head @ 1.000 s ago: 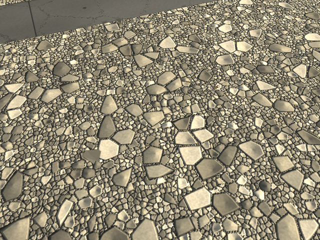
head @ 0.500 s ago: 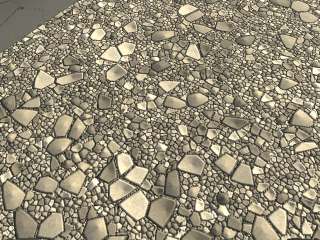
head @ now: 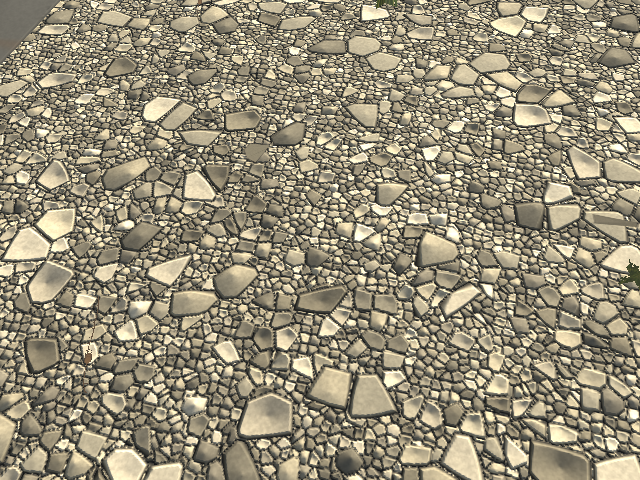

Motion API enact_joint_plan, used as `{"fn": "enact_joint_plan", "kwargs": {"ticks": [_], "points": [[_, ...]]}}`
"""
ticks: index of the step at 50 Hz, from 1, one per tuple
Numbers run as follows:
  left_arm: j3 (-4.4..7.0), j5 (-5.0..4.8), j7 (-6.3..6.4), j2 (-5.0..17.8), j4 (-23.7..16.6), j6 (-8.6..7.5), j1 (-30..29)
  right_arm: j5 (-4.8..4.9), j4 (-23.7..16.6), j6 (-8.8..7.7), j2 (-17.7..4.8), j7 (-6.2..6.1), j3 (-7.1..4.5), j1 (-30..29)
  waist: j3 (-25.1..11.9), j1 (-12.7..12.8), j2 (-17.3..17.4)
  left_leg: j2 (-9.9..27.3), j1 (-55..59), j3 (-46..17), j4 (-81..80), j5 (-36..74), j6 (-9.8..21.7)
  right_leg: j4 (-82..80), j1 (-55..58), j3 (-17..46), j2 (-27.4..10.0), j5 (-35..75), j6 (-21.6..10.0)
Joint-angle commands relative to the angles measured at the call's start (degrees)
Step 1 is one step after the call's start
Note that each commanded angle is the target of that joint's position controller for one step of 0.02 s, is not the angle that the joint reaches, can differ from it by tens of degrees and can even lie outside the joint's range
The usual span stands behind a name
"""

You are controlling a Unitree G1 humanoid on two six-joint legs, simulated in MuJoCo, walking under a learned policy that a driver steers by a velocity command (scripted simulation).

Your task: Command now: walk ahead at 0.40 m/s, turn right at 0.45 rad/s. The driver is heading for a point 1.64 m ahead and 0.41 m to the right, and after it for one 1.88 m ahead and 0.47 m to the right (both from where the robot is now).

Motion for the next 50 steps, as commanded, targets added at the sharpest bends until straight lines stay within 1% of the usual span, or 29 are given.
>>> {"fn": "enact_joint_plan", "kwargs": {"ticks": [1, 3, 5, 6, 7, 8, 9, 10, 12, 16, 21, 23, 25, 26, 27, 28, 29, 30, 31, 34, 38, 40, 42, 44, 46, 47, 48, 49, 50], "points": [[2.29, 0.35, -0.59, 9.5, -2.6, -1.9, 1.6, 0.8, -4.5, -2.05, -4.2, 1.33, -0.85, -1.4, -6.4, 1.2, -11.7, -0.1, 5.2, 1.5, -5.5, -2.1, 1.8, -13.2, 2.5, 18.1, -14.2, -25.0, -10.3], [1.76, -0.05, -1.02, 8.8, -2.2, -2.68, 1.0, 0.89, -3.7, -3.36, -4.0, 1.37, -0.99, 1.4, -3.6, -0.7, -11.3, 0.1, 10.3, 2.6, -10.6, -0.7, 3.6, -12.2, -1.5, 18.4, -13.6, -27.6, -9.7], [0.79, -0.17, -0.98, 5.8, -2.8, -2.95, -1.5, 0.45, -0.2, -4.47, -3.2, 1.12, -1.2, 10.4, -2.3, -5.4, -9.0, 0.1, 21.2, 3.7, -18.2, 2.4, 5.2, -6.2, -8.3, 15.2, -10.0, -29.1, -7.2], [-0.19, -0.3, -0.83, 2.2, -4.0, -3.26, -4.2, -0.42, 1.9, -5.14, -4.6, 0.89, -1.56, 17.8, -1.6, -8.0, -2.5, 6.0, 27.8, -5.7, -22.6, -5.2, 6.8, 8.0, -16.2, 10.1, -5.6, -25.4, -4.1], [-0.85, 3.06, -1.98, 0.1, -7.6, -3.73, -7.2, -6.27, 2.0, -4.04, -12.1, 0.8, -2.03, 22.8, 1.8, -9.0, 14.6, 19.3, 31.7, -32.0, -37.4, -31.6, 11.0, 25.3, -31.0, 0.7, 5.0, -21.7, -1.4], [-0.57, 3.76, -2.46, 1.4, -9.0, -4.13, -10.0, -5.74, 1.4, -3.12, -13.3, 0.78, -3.06, 19.5, 8.3, -7.9, 11.5, 24.6, 28.4, -45.2, -42.9, -36.8, 15.5, 31.6, -41.1, 4.9, 2.6, -15.0, -1.7], [0.1, 3.61, -2.83, 3.5, -7.7, -4.35, -9.8, -3.8, 0.7, -2.86, -10.8, 0.57, -2.48, 16.5, 9.4, -5.5, 5.1, 23.0, 28.2, -39.9, -41.1, -33.0, 14.9, 34.3, -42.1, 6.8, 0.5, -7.7, -1.3], [0.52, 3.81, -3.38, 4.7, -5.7, -4.51, -7.2, -2.79, 0.8, -3.09, -8.8, 0.58, -1.88, 15.4, 7.0, -3.8, 3.0, 19.3, 28.1, -31.9, -38.9, -26.4, 12.7, 33.8, -39.0, 6.3, -0.3, -3.5, -0.5], [0.58, 4.23, -4.76, 4.8, -3.3, -4.23, -4.0, -2.08, 1.6, -3.98, -6.4, 0.17, -0.83, 15.0, 3.1, -2.4, 5.4, 13.9, 25.6, -20.8, -40.0, -17.3, 11.0, 32.8, -31.2, 2.5, -1.5, 1.0, 1.5], [-0.82, 3.53, -5.88, 2.7, -3.9, -3.48, -9.4, -1.49, 4.5, -4.84, -4.6, 0.67, -0.39, 20.1, 5.1, -4.2, 5.7, 10.9, 25.1, -11.0, -43.9, -4.8, 12.0, 25.8, -28.5, -5.6, -4.5, 7.1, 2.3], [-2.26, 2.77, -6.45, 0.8, -5.6, -3.85, -18.4, -1.72, 8.1, -4.68, -6.2, 0.22, -0.45, 26.4, 6.8, -7.6, 6.8, 12.5, 30.1, -4.9, -45.9, 14.8, 12.0, 8.7, -19.8, -12.2, -4.7, 6.8, -0.2], [-2.17, 3.17, -5.72, 1.4, -4.9, -3.89, -16.7, -1.62, 9.3, -4.48, -7.2, -0.21, -0.38, 26.4, 5.8, -5.6, 7.2, 13.2, 33.1, -1.3, -41.0, 35.0, 11.3, 4.4, -13.6, -14.1, -2.5, 2.0, -2.5], [-1.1, 3.28, -4.19, 3.4, -2.2, -4.1, -6.8, -1.54, 10.6, -4.21, -9.4, -0.79, -0.5, 26.9, -1.6, 0.2, 8.8, 14.1, 32.8, 1.9, -26.0, 67.5, 10.5, 4.3, 2.3, -16.2, 2.4, -3.3, -5.1], [-0.09, 3.23, -3.32, 5.1, 2.0, -4.48, 6.3, -1.29, 10.3, -3.94, -10.2, -1.1, -0.58, 24.4, -7.7, 7.2, 7.9, 12.8, 26.5, 4.0, -12.1, 68.5, 9.5, 1.7, 18.4, -14.8, 2.6, -1.3, -6.5], [1.36, 4.35, -2.32, 9.4, 5.2, -4.76, 17.8, -1.47, 8.3, -4.05, -7.9, -1.08, 0.13, 22.4, -14.9, 12.4, 3.0, 10.0, 11.7, 4.9, 7.1, 49.6, 9.2, 1.0, 36.3, -3.7, -7.2, -13.0, -7.9], [2.49, 5.21, -1.9, 15.2, 5.9, -5.2, 19.3, -0.38, 4.3, -4.51, 1.2, 0.06, 2.18, 24.8, -22.6, 7.4, -14.7, -0.3, -8.8, 1.6, 27.7, -3.5, 7.9, -7.4, 49.1, 29.3, -24.7, -39.7, -12.3], [1.95, 3.75, -1.87, 12.1, 6.1, -5.27, 18.5, -0.91, 3.7, -4.93, -5.1, -0.18, 0.7, 18.0, -20.1, 9.5, -8.4, -0.9, -14.2, -5.5, 32.6, -4.1, 9.9, -15.5, 43.7, 40.1, -24.9, -41.2, -11.2], [1.3, 3.64, -1.72, 9.8, 8.0, -5.33, 14.4, -0.61, 1.9, -5.05, -5.6, -0.01, 0.4, 12.8, -8.1, 6.6, -5.8, 2.5, -18.1, -4.0, 31.8, 2.3, 10.2, -15.1, 35.6, 28.8, -22.3, -30.1, -10.2], [0.79, 3.39, -1.86, 7.5, 8.5, -5.7, 12.1, -0.98, 1.7, -5.32, -4.0, 0.41, 1.22, 11.9, -3.6, 4.5, -3.0, 4.4, -16.1, -3.3, 28.4, 5.1, 9.8, -16.3, 27.4, 21.9, -20.1, -20.7, -10.2], [-0.68, 2.48, -1.66, 3.2, 10.2, -6.87, 9.3, -2.96, 2.7, -3.05, -1.2, 1.89, 2.11, 14.6, 1.6, -1.9, -5.3, 7.5, -9.9, -2.8, 22.3, 5.0, 7.2, -22.0, 13.1, 11.8, -15.0, -15.5, -9.2], [-0.73, 1.49, -2.27, 3.5, 12.9, -8.49, 12.3, -3.16, -2.4, -2.11, -1.0, 2.65, 2.88, 1.5, 9.4, -1.5, -4.1, 9.2, -17.8, 1.0, 11.0, 12.8, 4.9, -29.2, 9.6, 2.9, -12.0, -4.0, -9.8], [-0.84, 0.86, -2.42, 3.3, 13.4, -9.16, 12.7, -2.98, -4.9, -2.73, -0.7, 3.22, 3.47, -4.4, 10.2, -1.2, -2.4, 8.3, -10.4, 2.9, -1.3, 22.0, 4.4, -30.5, 5.4, -0.7, -9.2, 5.2, -9.2], [-0.33, -0.08, -2.09, 5.7, 14.5, -9.76, 14.2, -2.47, -5.7, -3.17, 0.1, 3.9, 4.04, -7.2, 9.4, -0.7, -1.6, 5.8, 0.3, 4.7, -9.1, 30.0, 5.2, -34.1, 4.0, -1.0, -10.6, 15.5, -9.3], [0.12, -0.1, -1.78, 8.2, 15.7, -9.49, 15.8, -2.5, -5.9, -3.15, -1.2, 3.29, 3.8, -8.6, 7.8, -0.5, -1.3, 3.7, 2.5, 5.4, -13.0, 30.3, 5.9, -31.7, 12.3, -0.7, -11.8, 27.9, -9.0], [0.6, 0.57, -1.44, 11.1, 16.7, -8.87, 16.5, -2.97, -5.3, -3.07, -4.0, 1.83, 2.8, -5.3, 1.6, -2.3, -2.9, -0.5, 7.8, 6.0, -14.4, 21.5, 7.0, -20.7, 22.2, -0.8, -12.5, 51.2, -7.2], [0.93, 1.57, -1.17, 12.6, 17.3, -8.26, 16.7, -2.74, -3.5, -3.15, -6.2, 0.8, 1.88, 1.7, -3.4, -5.6, -4.9, -2.1, 15.5, 5.3, -13.9, 14.8, 7.5, -10.2, 23.6, -0.4, -12.8, 57.5, -6.3], [1.18, 2.24, -0.95, 13.4, 17.5, -7.56, 15.1, -2.65, -0.2, -3.29, -8.2, -0.34, 0.81, 13.8, -9.2, -11.8, -4.6, -1.6, 29.1, 5.1, -15.3, 11.7, 7.7, 5.3, 18.6, -1.2, -11.0, 53.0, -5.4], [0.2, 2.87, -0.98, 8.8, 16.5, -7.68, 15.3, -3.86, 1.8, -3.42, -13.0, -1.8, -0.8, 24.5, -16.4, -15.1, -1.9, 8.9, 44.0, -4.8, -12.7, -2.7, 8.0, 24.8, 6.8, -1.9, -7.7, 37.2, -5.1], [-2.24, -0.33, -1.68, -2.8, 13.7, -8.01, 23.8, -6.13, 1.9, -3.94, -18.1, -1.56, -2.18, 24.5, -26.0, -7.1, 17.9, 27.3, 57.5, -35.8, -23.1, -25.6, 13.1, 47.2, -12.8, -2.7, 0.5, -12.7, -3.7]]}}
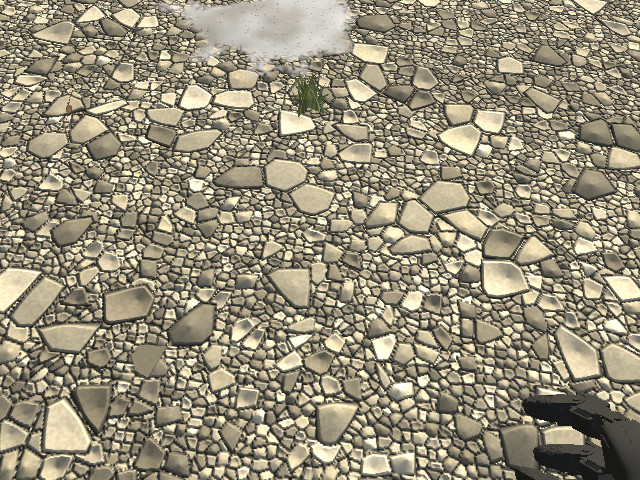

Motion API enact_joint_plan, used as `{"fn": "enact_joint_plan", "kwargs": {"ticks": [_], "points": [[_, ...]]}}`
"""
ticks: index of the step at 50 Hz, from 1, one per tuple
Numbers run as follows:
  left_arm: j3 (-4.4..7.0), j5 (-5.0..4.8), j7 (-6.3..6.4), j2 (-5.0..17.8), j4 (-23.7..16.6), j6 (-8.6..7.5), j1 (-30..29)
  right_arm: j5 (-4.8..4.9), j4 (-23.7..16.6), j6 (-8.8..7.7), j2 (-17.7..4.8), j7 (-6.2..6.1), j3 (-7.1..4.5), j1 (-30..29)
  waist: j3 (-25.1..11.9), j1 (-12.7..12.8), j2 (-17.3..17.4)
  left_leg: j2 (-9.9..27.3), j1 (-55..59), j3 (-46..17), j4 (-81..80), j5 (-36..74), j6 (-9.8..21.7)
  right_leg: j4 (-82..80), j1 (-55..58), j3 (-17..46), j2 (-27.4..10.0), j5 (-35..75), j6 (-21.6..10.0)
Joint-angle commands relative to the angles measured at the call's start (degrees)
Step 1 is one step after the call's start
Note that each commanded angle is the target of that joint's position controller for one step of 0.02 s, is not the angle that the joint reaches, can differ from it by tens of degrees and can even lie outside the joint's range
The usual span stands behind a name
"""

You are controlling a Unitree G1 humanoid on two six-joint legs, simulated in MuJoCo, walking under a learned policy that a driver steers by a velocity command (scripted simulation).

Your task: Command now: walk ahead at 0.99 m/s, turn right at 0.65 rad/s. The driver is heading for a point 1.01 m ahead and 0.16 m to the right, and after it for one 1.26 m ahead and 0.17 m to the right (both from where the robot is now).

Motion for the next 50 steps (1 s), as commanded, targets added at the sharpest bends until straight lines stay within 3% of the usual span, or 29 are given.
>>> {"fn": "enact_joint_plan", "kwargs": {"ticks": [1, 2, 3, 7, 10, 14, 17, 19, 20, 21, 22, 23, 24, 26, 28, 29, 33, 37, 39, 41, 42, 43, 44, 45, 46, 47, 48, 49, 50], "points": [[0.68, -1.58, 0.05, 5.3, -8.5, -1.21, -3.0, -0.77, 3.9, 0.31, -16.7, -1.22, -6.42, 28.3, -25.5, -13.2, 14.2, 23.6, 56.4, -50.2, -21.6, -45.4, 6.1, 48.3, -45.5, 2.4, 0.6, 5.5, -3.7], [1.34, -1.27, 0.07, 6.7, -9.3, -0.77, -8.6, -0.5, 4.2, 0.07, -12.6, -1.18, -5.59, 22.2, -13.9, -11.0, 10.1, 21.3, 47.4, -38.3, -21.2, -39.0, 4.9, 47.5, -48.9, 1.2, -3.2, 11.8, -3.8], [1.12, -0.67, -0.36, 6.5, -9.0, -0.31, -10.5, -0.31, 4.6, -0.14, -9.1, -0.93, -4.98, 19.7, -9.1, -9.8, 4.2, 19.5, 40.0, -29.5, -20.8, -27.8, 4.6, 44.9, -47.6, 0.6, -5.7, 14.9, -3.6], [0.4, 0.85, -2.43, 0.9, -11.1, 3.49, -13.5, 1.58, 8.8, -1.63, -3.9, -0.44, -3.55, 20.9, -1.0, -5.0, 4.6, 16.0, 26.5, -9.2, -25.7, -13.3, 1.9, 41.5, -46.0, -0.5, -9.9, 15.2, -1.9], [-0.37, 1.18, -3.79, 0.0, -15.1, 4.55, -21.5, 2.04, 10.4, -2.91, -3.3, 0.01, -3.43, 20.6, 3.9, -3.8, 4.9, 12.9, 22.7, 3.3, -28.9, -1.9, 0.5, 35.1, -49.2, -3.5, -10.3, 23.8, -1.3], [-0.86, 0.86, -5.19, 1.7, -18.2, 4.34, -29.4, 1.79, 11.2, -3.66, -6.6, -0.89, -4.04, 21.3, 7.4, -3.3, 1.7, 10.2, 24.4, 14.1, -32.6, 11.1, 0.0, 15.6, -44.7, -10.4, -8.1, 33.4, -3.5], [-0.47, 0.44, -5.15, 3.3, -17.6, 3.63, -29.6, 2.14, 11.5, -2.52, -10.2, -1.83, -4.51, 24.9, 4.8, -2.4, 2.5, 10.9, 35.0, 16.9, -26.2, 45.6, -0.9, 9.2, -38.5, -16.1, -2.2, 33.2, -6.2], [0.68, -0.06, -4.01, 6.2, -15.1, 3.46, -19.9, 1.76, 10.4, -0.26, -14.3, -2.59, -5.59, 24.0, -2.0, 3.4, 5.9, 12.6, 40.1, 16.5, -11.0, 65.3, -0.9, 9.4, -28.9, -16.9, 2.0, 25.3, -7.8], [1.93, -0.19, -3.32, 8.3, -12.3, 3.54, -9.5, 1.43, 9.3, 0.97, -15.7, -2.81, -6.12, 21.6, -7.2, 8.4, 6.9, 13.8, 37.9, 15.1, 2.4, 67.9, 0.1, 10.0, -18.5, -15.6, 3.4, 20.6, -9.1], [3.73, -0.12, -2.14, 10.9, -8.4, 3.59, 1.8, 1.05, 8.4, 1.8, -15.7, -2.56, -6.28, 20.0, -12.1, 12.3, 5.3, 13.5, 30.8, 13.4, 19.9, 58.8, 0.2, 6.4, -4.4, -11.9, 4.7, 16.1, -10.3], [5.8, -1.59, -0.67, 13.5, -8.4, 4.65, -0.6, 1.41, 8.1, 1.72, -12.4, -1.78, -6.05, 18.4, -8.8, 10.1, -4.6, 3.1, 16.4, 12.2, 43.1, 11.2, -1.8, 1.3, 2.5, -1.7, 1.1, 9.9, -12.0], [6.49, 1.12, -0.91, 20.8, -11.0, 5.49, -8.4, 1.62, 1.0, 0.43, -5.7, -0.8, -4.11, 23.1, -11.4, -1.8, -16.6, -5.0, -9.7, 5.4, 61.6, -23.4, -5.6, -7.0, 14.1, 31.4, -12.6, 10.7, -22.7], [6.47, 1.55, -0.54, 19.0, -12.6, 5.52, -6.4, 1.85, -0.8, -1.33, -7.4, -1.16, -3.41, 18.8, -16.8, 1.6, -5.6, -2.5, -14.8, -5.4, 61.3, -19.6, -4.1, -17.6, 15.8, 42.2, -17.4, 2.5, -23.9], [4.61, 1.34, 0.5, 11.3, -9.4, 3.55, -8.3, 2.03, 1.3, -1.88, -7.2, -1.39, -2.75, 17.7, -3.1, -3.5, 5.9, 4.3, -10.9, -5.3, 48.7, -13.1, -2.7, -21.1, -3.6, 31.5, -16.3, 6.0, -16.9], [2.87, 1.17, 1.08, 7.5, -9.7, 0.83, -12.6, 0.72, 3.7, 0.45, -5.5, -0.77, -1.99, 19.9, -1.0, -7.4, 6.6, 7.3, -1.4, -6.0, 42.6, -11.5, -2.6, -21.8, -17.4, 20.2, -12.0, 14.4, -13.1], [2.24, 0.86, 0.92, 6.2, -8.9, -0.25, -12.0, 0.92, 4.4, 1.61, -5.3, -0.06, -1.97, 20.2, -0.4, -7.9, 6.0, 8.3, 0.9, -6.3, 39.4, -11.4, -3.0, -23.1, -21.2, 16.4, -10.8, 16.1, -11.9], [2.27, 0.44, -0.6, 6.5, -6.1, -2.65, -6.3, 2.6, 1.6, 2.36, -3.6, 1.24, -1.41, 8.6, 6.0, -3.5, 2.4, 6.7, -4.6, -3.6, 21.7, 1.3, -0.8, -28.0, -20.4, 0.7, -6.0, 35.6, -4.5], [1.0, -0.01, -0.35, 5.1, -4.5, -3.84, -3.4, 3.24, 0.3, 1.11, -2.1, 2.37, -0.63, 2.0, 4.9, -1.0, 0.3, 1.7, 0.4, 4.6, 4.8, 17.7, 3.0, -31.1, -13.5, -9.2, -5.3, 56.1, 0.8], [0.84, 0.43, 0.66, 6.7, -4.2, -4.0, -3.4, 3.21, 1.6, 0.81, -3.7, 2.64, -0.93, 3.8, 2.0, -2.4, -1.7, -2.4, 2.8, 7.4, 0.4, 19.6, 4.5, -28.4, -4.8, -12.0, -6.6, 74.3, 3.2], [1.41, 1.03, 2.47, 9.8, -4.6, -3.19, -5.1, 2.65, 3.6, 1.2, -6.3, 2.54, -1.72, 8.7, -2.3, -6.3, -5.9, -6.3, 8.2, 8.7, -0.7, 15.0, 5.4, -20.0, 1.7, -13.9, -9.5, 92.3, 5.0], [1.77, 1.65, 3.23, 10.8, -5.2, -2.22, -6.7, 2.53, 5.7, 1.59, -8.5, 2.23, -2.64, 15.7, -5.7, -10.4, -7.0, -8.8, 14.8, 9.2, 0.1, 10.8, 5.9, -10.9, 2.3, -14.4, -10.5, 98.7, 5.6], [2.18, 2.16, 3.77, 11.8, -6.4, -1.12, -10.0, 2.24, 9.3, 1.77, -11.1, 1.86, -3.82, 27.3, -9.1, -16.0, -6.6, -10.6, 24.6, 8.6, 0.2, 7.8, 6.9, 4.8, -1.0, -14.4, -10.3, 100.4, 6.0], [2.88, 1.7, 3.96, 13.5, -8.0, -0.37, -16.3, 1.88, 12.7, 1.79, -12.7, 1.18, -5.14, 40.8, -11.0, -24.2, -4.4, -6.6, 35.9, 2.1, -5.6, 10.0, 11.0, 29.6, -10.2, -14.7, -8.2, 89.5, 6.4], [1.14, 2.34, 2.43, 5.8, -9.8, -1.34, -18.8, 2.44, 14.6, 2.11, -13.7, 0.15, -5.62, 41.6, -8.5, -19.9, 9.3, 0.0, 47.1, -5.0, 0.0, 20.1, 12.9, 53.6, -31.5, -12.3, 2.2, 13.8, 6.1], [-0.13, -0.93, 2.25, 1.9, -14.4, -2.25, -11.6, 1.09, 12.8, 2.11, -19.0, 0.0, -6.91, 35.6, -17.6, -10.9, 19.1, 13.3, 62.5, -35.2, -3.7, 38.3, 26.3, 71.7, -53.3, -2.5, 6.4, -3.9, 9.3], [-1.14, -0.01, 2.14, 4.6, -15.4, -3.07, -11.7, 1.93, 9.4, 2.46, -17.1, -0.33, -7.52, 31.1, -21.6, -11.3, 5.1, 15.4, 60.1, -41.9, -11.4, 26.3, 27.1, 68.5, -55.2, 3.4, 2.4, 2.4, 7.3], [-1.31, 0.72, 1.59, 6.0, -15.3, -3.39, -14.9, 2.47, 8.2, 2.84, -12.9, -0.84, -6.56, 26.7, -12.5, -8.8, -3.3, 12.9, 48.2, -37.5, -15.4, 20.2, 24.1, 60.9, -53.4, 3.5, -0.6, 6.2, 5.9], [-0.2, -1.49, 0.32, 7.0, -17.9, -4.17, -17.8, 3.72, 3.8, 0.55, -6.0, 0.37, -4.4, 20.3, -8.0, -6.0, -6.9, 9.8, 37.6, -37.4, -20.2, 11.5, 21.4, 56.7, -50.2, 5.6, -0.3, 4.2, 5.4], [0.1, -1.04, 0.0, 7.4, -18.0, -3.75, -17.4, 4.19, 3.0, -0.52, -6.8, 0.64, -4.36, 16.1, -3.9, -2.7, -6.9, 8.2, 28.9, -34.3, -21.5, 13.7, 20.5, 50.8, -47.9, 5.5, -2.0, 5.2, 5.8]]}}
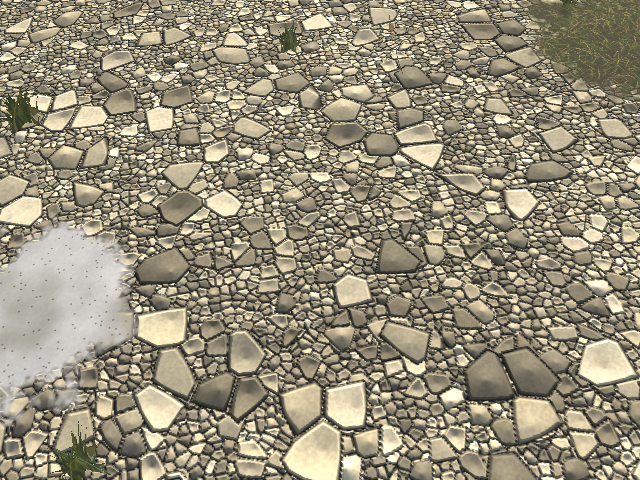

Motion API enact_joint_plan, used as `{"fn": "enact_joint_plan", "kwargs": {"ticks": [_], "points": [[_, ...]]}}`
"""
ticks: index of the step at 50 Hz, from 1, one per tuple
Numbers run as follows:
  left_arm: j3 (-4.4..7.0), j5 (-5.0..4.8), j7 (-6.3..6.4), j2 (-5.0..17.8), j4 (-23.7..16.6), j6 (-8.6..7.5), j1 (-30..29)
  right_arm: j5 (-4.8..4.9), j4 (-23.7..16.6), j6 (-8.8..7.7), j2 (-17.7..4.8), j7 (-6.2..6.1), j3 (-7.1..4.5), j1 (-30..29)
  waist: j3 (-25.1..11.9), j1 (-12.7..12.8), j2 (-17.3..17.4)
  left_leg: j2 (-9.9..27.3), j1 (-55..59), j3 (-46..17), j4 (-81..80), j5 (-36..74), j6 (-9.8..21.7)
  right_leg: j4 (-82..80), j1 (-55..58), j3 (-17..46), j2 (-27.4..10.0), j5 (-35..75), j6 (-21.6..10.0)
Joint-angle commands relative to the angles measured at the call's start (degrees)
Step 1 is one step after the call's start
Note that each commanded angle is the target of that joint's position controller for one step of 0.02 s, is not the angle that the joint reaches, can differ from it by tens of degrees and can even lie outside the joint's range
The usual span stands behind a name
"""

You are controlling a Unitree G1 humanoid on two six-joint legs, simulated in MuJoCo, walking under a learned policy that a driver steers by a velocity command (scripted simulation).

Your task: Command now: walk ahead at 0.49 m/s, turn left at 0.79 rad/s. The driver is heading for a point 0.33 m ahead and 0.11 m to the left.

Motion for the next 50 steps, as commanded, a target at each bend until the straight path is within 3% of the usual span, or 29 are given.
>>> {"fn": "enact_joint_plan", "kwargs": {"ticks": [1, 2, 4, 6, 7, 9, 11, 12, 13, 14, 15, 16, 17, 19, 22, 24, 27, 29, 30, 31, 32, 33, 34, 35, 36, 38, 40, 42, 50], "points": [[2.33, -0.11, -1.05, 9.8, -7.8, -1.02, 1.1, 1.12, -8.7, -3.09, -4.5, -0.02, -0.79, -5.7, -3.1, 6.4, -7.7, 18.5, 9.4, -30.8, -17.9, 22.4, 11.9, -8.0, -15.7, 5.1, -4.4, -0.8, 0.8], [2.36, 0.55, -0.67, 9.9, -8.8, -0.59, -0.1, 1.44, -9.3, -3.16, -5.2, -0.33, -0.98, -6.6, -1.3, 7.1, -8.0, 14.8, 2.2, -25.7, -18.0, 26.5, 9.8, -18.1, -11.3, 3.4, -4.8, 0.5, 1.5], [1.19, 1.54, 0.37, 5.9, -11.2, -0.26, -5.6, 1.78, -9.3, -2.13, -8.2, -1.8, -2.09, -5.7, -1.1, 5.4, -6.5, 8.6, -5.2, -19.5, -13.9, 37.8, 6.1, -37.1, -4.9, -1.6, -1.0, 5.7, 3.8], [0.77, 0.43, 0.82, 3.9, -12.2, 0.66, -7.4, 2.29, -8.3, 0.23, -10.1, -3.3, -3.23, -1.6, -8.8, 2.5, -0.8, 5.9, -3.7, -18.3, -9.2, 36.4, 0.0, -48.9, 3.1, -2.7, 3.6, 18.1, 4.6], [1.18, -0.52, 0.88, 4.7, -12.8, 1.1, -8.0, 2.69, -7.9, 1.25, -9.9, -3.78, -3.44, -0.1, -11.1, 1.7, 1.1, 5.3, -2.1, -19.7, -7.1, 31.3, -2.4, -52.9, 4.9, -2.1, 5.0, 22.1, 5.0], [1.98, -1.33, 0.75, 6.4, -14.0, 1.55, -10.0, 2.89, -8.6, 2.58, -7.7, -4.36, -3.27, -0.1, -11.5, 1.3, 4.3, 4.8, 0.6, -23.9, -4.0, 20.1, -5.1, -59.0, 6.2, 0.5, 5.1, 26.0, 4.9], [3.07, -0.75, 0.56, 7.9, -12.6, 1.08, -6.0, 2.2, -10.8, 2.94, -4.7, -4.66, -2.85, -4.0, -12.4, 4.2, 6.0, 3.7, 3.6, -24.3, 4.4, 12.2, -7.1, -66.1, 10.5, 2.6, 2.1, 34.6, 3.3], [3.43, 0.6, 0.69, 8.5, -10.3, 0.76, 0.8, 1.46, -11.8, 2.94, -1.9, -4.49, -1.96, -4.2, -17.6, 6.2, 4.0, 2.1, 3.0, -20.9, 16.6, 5.0, -9.1, -66.5, 19.9, 5.9, -4.3, 41.6, 0.1], [3.26, 1.46, 1.12, 9.6, -10.5, 1.18, 3.5, -0.61, -13.1, 2.9, 3.3, -4.42, -0.14, -1.9, -22.8, 5.2, -6.4, -2.2, -6.6, -15.0, 30.6, -29.5, -10.8, -60.4, 32.1, 19.4, -17.1, 65.9, -6.0], [3.51, 2.37, 0.68, 11.7, -9.8, 1.5, 3.5, 0.77, -13.8, 2.28, 0.6, -2.8, 0.15, 11.0, -30.5, -1.6, -18.3, -0.2, -12.9, -16.9, 46.1, -35.4, -12.4, -59.0, 38.9, 40.9, -32.7, 66.1, -19.9], [3.95, 1.5, 0.74, 10.2, -12.2, 1.81, -3.1, 1.41, -11.5, 2.82, -5.2, -2.18, -0.84, 11.0, -28.9, -0.9, -13.1, 4.7, -16.6, -16.2, 52.1, -28.6, -14.0, -61.2, 34.8, 42.7, -30.8, 47.8, -22.0], [2.96, 1.12, 0.99, 6.1, -13.7, 2.45, -5.8, 1.48, -11.5, 3.75, -8.2, -2.45, -1.74, 3.5, -22.0, 1.9, -6.5, 6.3, -18.2, -13.9, 53.2, -24.1, -15.0, -61.7, 29.2, 31.8, -24.3, 38.1, -18.6], [2.26, 1.11, 0.94, 5.7, -13.5, 3.47, -5.9, 1.16, -12.3, 4.57, -8.0, -3.22, -1.8, -1.6, -18.6, 2.7, -2.5, 6.8, -17.1, -12.3, 51.8, -20.7, -15.4, -62.9, 22.5, 26.1, -20.0, 33.5, -15.6], [2.31, 0.8, 0.67, 7.1, -11.7, 4.75, -6.1, 0.88, -14.2, 4.99, -5.2, -3.51, -0.85, -4.8, -11.6, 1.3, -3.2, 7.7, -12.2, -10.8, 42.0, -18.9, -15.2, -65.3, 11.0, 18.5, -14.7, 34.2, -13.2], [3.0, 0.65, 0.43, 8.1, -9.5, 5.54, -4.8, 0.54, -14.1, 3.99, -1.0, -3.27, 0.79, -4.3, -13.6, 0.7, -7.3, 7.5, -3.6, -6.5, 27.2, -18.8, -14.9, -66.5, 8.5, 13.2, -12.4, 43.6, -13.7], [3.46, 0.1, 0.39, 8.7, -8.7, 5.97, -4.4, 0.39, -13.6, 4.02, -1.2, -3.02, 1.08, -5.3, -15.2, 1.3, -9.1, 8.7, 1.0, -6.4, 19.4, -15.3, -14.3, -66.9, 8.4, 12.8, -13.3, 40.7, -14.4], [3.89, -0.23, 0.31, 9.7, -7.6, 6.53, -2.7, 0.46, -13.4, 4.59, -2.9, -2.5, 0.71, -6.9, -13.6, 2.3, -11.0, 9.4, 4.9, -6.5, 10.0, -10.6, -12.5, -67.8, 6.8, 14.0, -14.2, 24.9, -14.4], [3.69, -0.58, 0.43, 9.2, -7.1, 6.89, -2.2, 0.13, -12.7, 4.52, -2.2, -1.94, 0.63, -6.2, -11.2, 1.2, -10.7, 8.6, 10.9, -4.9, -0.9, -4.3, -9.8, -67.5, 2.3, 13.2, -12.9, 13.4, -12.2], [3.41, -0.67, 0.5, 8.3, -6.0, 6.8, 0.4, -0.4, -13.0, 4.44, -2.7, -1.85, 0.53, -6.8, -10.3, 1.4, -9.7, 9.1, 14.2, -5.5, -4.6, -3.3, -8.2, -67.0, -0.8, 12.1, -11.4, 7.5, -9.4], [3.02, -0.12, 0.4, 7.0, -5.3, 6.45, 2.4, -1.39, -13.8, 4.33, -4.7, -2.01, 0.35, -6.6, -10.1, 1.8, -5.3, 15.0, 18.1, -11.5, -7.1, -2.3, -5.6, -63.2, -5.5, 9.3, -9.3, 1.0, -5.7], [2.57, 0.19, 0.21, 4.6, -6.4, 5.72, 3.1, -2.79, -13.7, 4.2, -7.9, -2.03, -0.31, -8.1, -10.0, 4.2, 8.1, 23.8, 12.9, -20.7, -10.4, -3.1, -0.3, -56.6, -6.6, 0.1, -2.5, -1.8, -1.8], [3.17, 0.65, 0.41, 6.6, -6.7, 5.41, -0.5, -3.18, -14.0, 3.57, -4.4, -1.8, 0.55, -9.8, -7.9, 2.3, 9.2, 26.7, 4.0, -24.9, -15.4, -9.7, 2.8, -53.3, -1.5, -0.2, -3.5, -1.3, 0.4], [3.56, 0.48, 0.37, 7.0, -6.2, 5.38, -0.8, -2.96, -14.0, 2.76, -2.2, -1.79, 1.31, -13.2, -5.7, 3.8, 7.8, 23.9, 0.5, -22.6, -15.2, -14.1, 1.1, -52.9, 2.8, 0.6, -4.5, 3.0, 0.9], [3.42, 0.81, 0.46, 5.7, -5.1, 5.52, -0.1, -2.18, -13.7, 2.2, -1.7, -1.87, 1.39, -14.3, -5.2, 4.6, 7.0, 20.5, -0.1, -19.1, -13.6, -15.7, -1.5, -54.9, 4.9, -0.1, -4.3, 7.4, 1.3], [3.38, 1.32, 0.52, 5.3, -4.8, 5.67, 0.1, -1.41, -13.1, 1.72, -1.6, -1.88, 1.41, -13.4, -4.7, 4.2, 7.1, 18.8, 0.2, -17.5, -12.4, -14.8, -3.2, -56.9, 6.2, -0.1, -4.2, 10.8, 1.7], [3.16, 1.33, 0.45, 5.3, -4.8, 5.57, -0.1, -1.19, -11.6, 1.09, -1.0, -1.79, 1.71, -9.7, -4.7, 3.7, 5.3, 16.6, -0.2, -16.2, -10.7, -10.6, -5.4, -59.5, 9.9, 1.1, -5.3, 15.6, 1.5], [3.61, 0.58, 0.32, 6.6, -3.3, 5.57, 2.0, -1.25, -11.0, 1.05, -0.7, -1.7, 1.78, -7.8, -3.9, 3.4, 2.1, 15.1, -0.1, -14.4, -10.8, -13.9, -6.3, -59.6, 9.2, 1.5, -5.2, 13.2, 0.2], [3.53, 0.63, 0.28, 6.0, -2.8, 5.46, 0.9, -0.99, -10.5, 0.87, -0.8, -1.77, 1.62, -7.5, -3.2, 3.2, 0.1, 14.3, 0.5, -13.3, -9.3, -12.1, -6.5, -59.9, 9.0, 1.8, -5.4, 13.9, -0.4], [3.53, 0.15, 0.96, 5.1, -0.7, 5.67, 0.1, -0.39, -8.6, 0.68, 0.1, -2.09, 1.24, -5.2, -6.4, 3.0, -1.5, 12.8, 3.8, -10.9, -6.2, -1.2, -6.8, -58.3, 11.5, 2.1, -5.7, 20.4, -0.9]]}}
